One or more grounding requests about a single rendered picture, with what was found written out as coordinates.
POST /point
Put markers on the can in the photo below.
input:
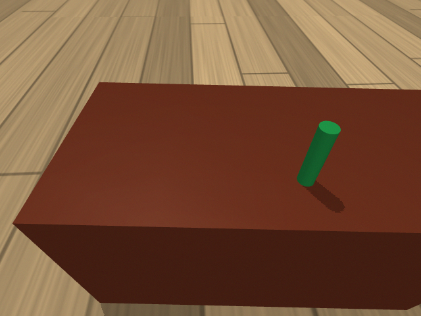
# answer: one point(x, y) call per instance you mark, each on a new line
point(320, 147)

